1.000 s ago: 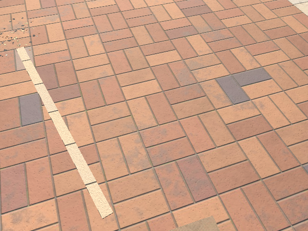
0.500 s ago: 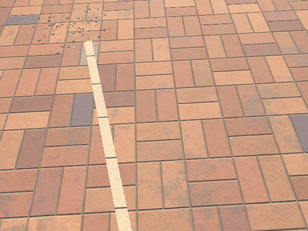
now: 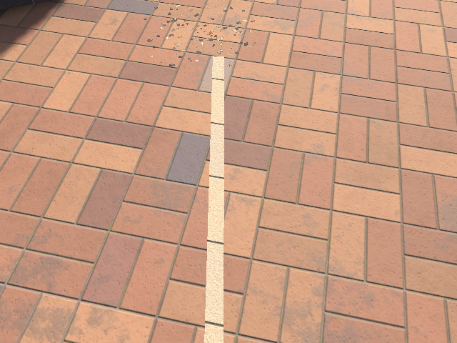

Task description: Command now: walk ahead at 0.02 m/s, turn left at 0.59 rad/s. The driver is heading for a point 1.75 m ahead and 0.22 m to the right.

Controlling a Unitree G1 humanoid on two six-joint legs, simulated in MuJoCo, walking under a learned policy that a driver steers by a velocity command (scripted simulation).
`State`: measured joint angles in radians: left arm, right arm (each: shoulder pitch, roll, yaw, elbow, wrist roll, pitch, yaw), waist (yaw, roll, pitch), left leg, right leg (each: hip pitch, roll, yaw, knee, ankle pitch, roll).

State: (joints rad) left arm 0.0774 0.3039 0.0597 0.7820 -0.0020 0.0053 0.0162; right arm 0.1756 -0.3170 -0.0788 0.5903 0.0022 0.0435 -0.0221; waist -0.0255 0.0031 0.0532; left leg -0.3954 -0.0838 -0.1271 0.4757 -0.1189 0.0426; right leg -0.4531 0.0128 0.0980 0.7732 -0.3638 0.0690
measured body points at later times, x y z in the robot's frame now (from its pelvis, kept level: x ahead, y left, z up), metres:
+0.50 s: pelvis +0.00 -0.02 +0.00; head +0.02 -0.01 +0.45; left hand +0.08 +0.26 -0.12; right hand +0.18 -0.26 -0.10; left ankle -0.03 +0.11 -0.74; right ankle +0.03 -0.15 -0.74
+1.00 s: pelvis -0.01 -0.06 +0.00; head +0.03 -0.10 +0.45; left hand +0.14 +0.22 -0.09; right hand +0.13 -0.36 -0.12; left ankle -0.03 +0.10 -0.65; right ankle +0.00 -0.13 -0.74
